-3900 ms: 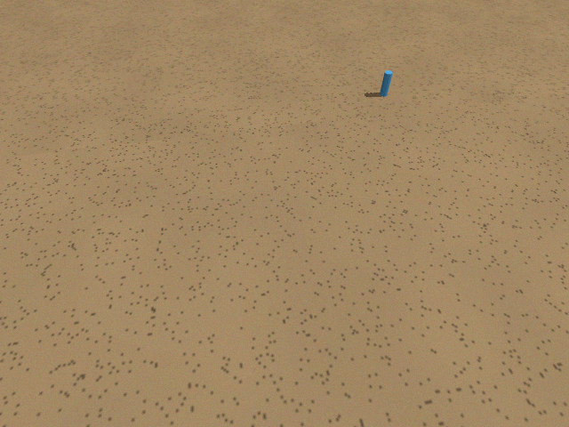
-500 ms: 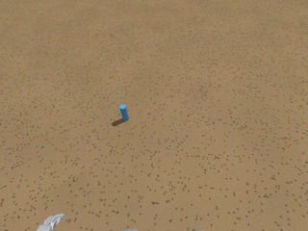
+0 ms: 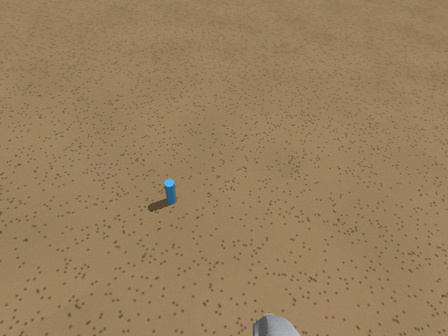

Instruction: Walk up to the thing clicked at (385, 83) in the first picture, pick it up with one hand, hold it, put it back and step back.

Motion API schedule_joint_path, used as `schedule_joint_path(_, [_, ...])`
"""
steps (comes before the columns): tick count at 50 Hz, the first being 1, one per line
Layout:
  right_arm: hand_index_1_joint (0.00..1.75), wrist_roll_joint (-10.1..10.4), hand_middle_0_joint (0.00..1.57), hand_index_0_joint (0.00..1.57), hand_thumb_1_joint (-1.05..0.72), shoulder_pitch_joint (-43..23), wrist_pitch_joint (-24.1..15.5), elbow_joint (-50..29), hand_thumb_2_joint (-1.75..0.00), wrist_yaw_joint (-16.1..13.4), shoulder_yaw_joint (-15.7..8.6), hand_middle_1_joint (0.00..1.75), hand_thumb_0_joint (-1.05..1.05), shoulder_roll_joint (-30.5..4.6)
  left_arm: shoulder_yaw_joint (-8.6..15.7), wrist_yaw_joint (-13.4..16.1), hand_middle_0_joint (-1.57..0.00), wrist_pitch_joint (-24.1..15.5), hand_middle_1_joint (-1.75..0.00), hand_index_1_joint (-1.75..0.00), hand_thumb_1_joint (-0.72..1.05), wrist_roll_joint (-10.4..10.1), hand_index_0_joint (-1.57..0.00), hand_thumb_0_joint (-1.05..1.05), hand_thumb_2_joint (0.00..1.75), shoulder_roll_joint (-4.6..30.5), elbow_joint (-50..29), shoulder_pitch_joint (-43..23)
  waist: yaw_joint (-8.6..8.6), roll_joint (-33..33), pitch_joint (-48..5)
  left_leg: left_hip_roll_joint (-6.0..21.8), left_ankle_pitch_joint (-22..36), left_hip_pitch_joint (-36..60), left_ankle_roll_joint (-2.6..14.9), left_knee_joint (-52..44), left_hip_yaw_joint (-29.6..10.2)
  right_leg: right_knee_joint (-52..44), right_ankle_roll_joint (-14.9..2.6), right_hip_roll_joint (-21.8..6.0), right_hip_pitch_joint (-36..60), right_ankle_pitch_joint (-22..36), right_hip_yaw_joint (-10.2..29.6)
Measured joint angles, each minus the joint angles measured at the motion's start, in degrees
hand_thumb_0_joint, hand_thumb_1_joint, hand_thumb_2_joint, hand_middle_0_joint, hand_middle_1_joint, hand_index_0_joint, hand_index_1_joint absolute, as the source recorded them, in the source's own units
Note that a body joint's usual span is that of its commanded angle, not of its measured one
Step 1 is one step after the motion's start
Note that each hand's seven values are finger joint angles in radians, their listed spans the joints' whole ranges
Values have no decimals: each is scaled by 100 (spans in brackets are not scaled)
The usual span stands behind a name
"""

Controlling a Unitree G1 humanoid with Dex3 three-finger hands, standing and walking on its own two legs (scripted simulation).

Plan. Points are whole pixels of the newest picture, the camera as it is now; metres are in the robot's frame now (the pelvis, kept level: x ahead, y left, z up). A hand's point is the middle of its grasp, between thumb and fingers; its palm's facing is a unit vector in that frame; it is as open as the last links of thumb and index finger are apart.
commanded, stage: walk up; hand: left
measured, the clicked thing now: (170, 192) +0.87 +0.23 -0.69
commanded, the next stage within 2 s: none
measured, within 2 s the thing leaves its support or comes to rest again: neither
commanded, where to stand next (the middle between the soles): +0.53 +0.02 m, yaw +1 degrees
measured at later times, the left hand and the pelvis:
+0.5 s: hand (111, 275) +0.26 +0.24 -0.12, palm faces -0.01 -0.92 -0.39, open 7.4 cm; pelvis +0.19 -0.03 +0.00, yaw +1 degrees
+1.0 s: hand (122, 208) +0.43 +0.26 -0.14, palm faces -0.07 -0.91 -0.40, open 7.4 cm; pelvis +0.36 -0.02 -0.01, yaw -1 degrees
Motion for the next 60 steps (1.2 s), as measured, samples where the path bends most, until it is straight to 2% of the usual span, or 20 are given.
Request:
schedule_joint_path(5, [30, -6, 21, 21, -91, 239, 30, 32, -90, 16, -8, 30, 0, -76, 29, -115, -20, 55, -30, -30, 91, 58, -20, 1, 90, -100, -25, -170, -91, 145, 30, -30, -253, 490, -48, -238, 41, -1155, 49, -174, -147, 570, -135])
schedule_joint_path(10, [30, -2, 21, 21, -90, 412, 124, 58, -90, 2, -25, 30, 0, -159, 67, -135, -20, -13, -30, -30, 91, 57, -20, 1, 90, -147, -67, -329, -166, 340, -4, 66, -839, 748, -257, 102, 24, -2178, -53, -33, 355, 927, -273])
schedule_joint_path(11, [30, 3, 21, 21, -90, 457, 143, 46, -90, -9, -21, 30, 0, -169, 79, -119, -20, -61, -30, -30, 91, 59, -20, 1, 90, -134, -96, -341, -172, 382, -26, 123, -1053, 728, -281, 353, -7, -2362, -75, 55, 543, 962, -306])
schedule_joint_path(13, [30, 20, 21, 21, -91, 404, 212, 88, -90, -56, -22, 30, 1, -194, 120, -40, -20, -164, -30, -30, 91, 74, -20, 1, 90, -216, -168, -447, -148, 613, 59, 309, -1305, 384, -118, 1456, -244, -2076, -26, 230, 601, 762, -436])
schedule_joint_path(15, [30, 21, 20, 21, -91, 273, 290, 147, -90, -91, 20, 30, 1, -172, 85, 7, -20, -235, -30, -30, 91, 18, -20, 1, 90, -276, -304, -474, -64, 622, 115, 108, -1388, -171, -35, 2741, -516, -1942, -49, 221, 690, 547, -424])
schedule_joint_path(17, [30, 53, 20, 20, -91, 150, 311, 166, -90, -94, 34, 30, 1, -194, 26, 48, -20, -252, -30, -30, 91, -29, -21, 0, 90, -364, -393, -450, 0, 683, 136, 23, -1197, -673, 3, 3398, -641, -2125, -69, 225, 920, 514, -441])
schedule_joint_path(22, [30, 5, 20, 20, -91, -65, 283, 71, -90, 31, -24, 30, 1, -216, -51, 70, -20, -233, -30, -30, 90, 20, -21, 0, 90, -404, -481, -228, 67, 772, 60, 258, -671, -1419, -99, 2659, -675, -2637, -85, 298, 1411, 491, -523])
schedule_joint_path(28, [30, -80, 20, 20, -91, -129, 267, 115, -90, 152, -97, 30, 0, -191, 0, 29, -20, -180, -30, -30, 90, 66, -21, 0, 90, -201, -490, 47, 183, 592, -44, 403, -48, -1419, -195, 1095, -559, -2544, -28, 278, 1714, 47, -588])
schedule_joint_path(31, [30, -108, 20, 20, -91, -45, 156, 114, -90, 139, -141, 30, 0, -229, 14, 29, -20, -104, -30, -30, 90, 76, -21, 1, 90, -85, -425, 197, 157, 448, -147, 292, 280, -1041, -161, 551, -426, -2001, 27, 146, 1712, -477, -573])
schedule_joint_path(32, [30, -125, 20, 20, -91, -47, 107, 108, -90, 104, -157, 30, 0, -215, 28, 46, -20, -68, -30, -30, 90, 82, -21, 1, 90, -47, -382, 219, 146, 303, -131, 190, 314, -1008, -163, 681, -330, -1567, -65, 13, 1591, -653, -466])
schedule_joint_path(34, [30, -102, 20, 20, -91, -21, 42, 34, -90, 48, -154, 30, 0, -196, 31, 106, -20, 33, -30, -30, 90, 61, -21, 1, 90, -63, -232, 192, 65, 224, -114, 147, 59, -971, -134, 941, -260, -403, -160, 144, 1135, -897, -115])
schedule_joint_path(36, [30, -50, 20, 20, -91, 30, 37, -13, -90, 11, -109, 30, 0, -126, -1, 131, -20, 74, -30, -30, 91, 43, -21, 1, 90, -40, -136, 128, -7, 162, -69, 146, -37, -777, -90, 852, -236, 390, -184, 300, 686, -829, 37])
schedule_joint_path(38, [30, -35, 20, 21, -91, 106, 45, -25, -90, -21, -42, 30, 0, -53, -1, 118, -20, 47, -30, -30, 91, 18, -20, 1, 90, -7, -103, 75, -37, 62, -30, 116, -21, -522, -94, 597, -184, 499, -155, 265, 352, -567, 40])
schedule_joint_path(44, [30, -59, 21, 21, -91, 327, 108, -28, -90, -4, 8, 30, 0, -99, 38, -43, -20, 43, -30, -30, 91, 55, -20, 1, 90, -80, -121, -13, -114, 150, 27, 114, -170, 10, -72, 195, -105, -728, 25, 16, 31, -46, -150])
schedule_joint_path(49, [30, -39, 21, 21, -90, 458, 219, -53, -90, 16, -19, 30, 0, -235, 70, -62, -20, -48, -30, -30, 91, 61, -21, 1, 90, -135, -135, -38, -161, 399, -8, 214, -675, 161, -204, 541, -122, -1938, -11, 83, 507, 442, -252])
schedule_joint_path(50, [30, -36, 21, 21, -90, 486, 251, -67, -90, 8, -17, 30, 0, -255, 85, -38, -20, -109, -30, -30, 91, 68, -21, 1, 90, -120, -158, -20, -151, 458, -23, 271, -882, 115, -196, 808, -153, -2120, -8, 159, 661, 611, -266])
schedule_joint_path(51, [30, -28, 21, 21, -91, 470, 287, -54, -90, -15, -20, 30, 0, -276, 113, 6, -20, -170, -30, -30, 91, 84, -21, 1, 90, -144, -174, -41, -135, 590, 12, 376, -1023, -16, -87, 1248, -263, -2003, 11, 252, 689, 627, -335])
schedule_joint_path(54, [30, -11, 20, 20, -91, 262, 450, 62, -90, -138, 14, 30, 1, -227, 60, 142, -20, -218, -30, -30, 91, 44, -21, 0, 90, -218, -271, -112, -12, 687, 96, 132, -1436, -663, -37, 2718, -667, -1748, -14, 268, 751, 328, -357])
schedule_joint_path(57, [30, 35, 20, 20, -91, 22, 482, 62, -90, -184, 22, 30, 1, -232, -47, 231, -20, -203, -30, -30, 91, 9, -21, 0, 90, -330, -360, -150, 62, 805, 184, 55, -1307, -1200, -54, 3163, -765, -1971, -11, 266, 957, 337, -368])
schedule_joint_path(60, [30, 36, 20, 20, -91, -189, 489, 46, -90, -179, 21, 30, 1, -199, -118, 294, -20, -173, -30, -30, 90, 48, -21, 0, 90, -352, -384, -181, 108, 822, 225, 126, -1056, -1420, -105, 2666, -741, -2052, 16, 259, 1046, 306, -359])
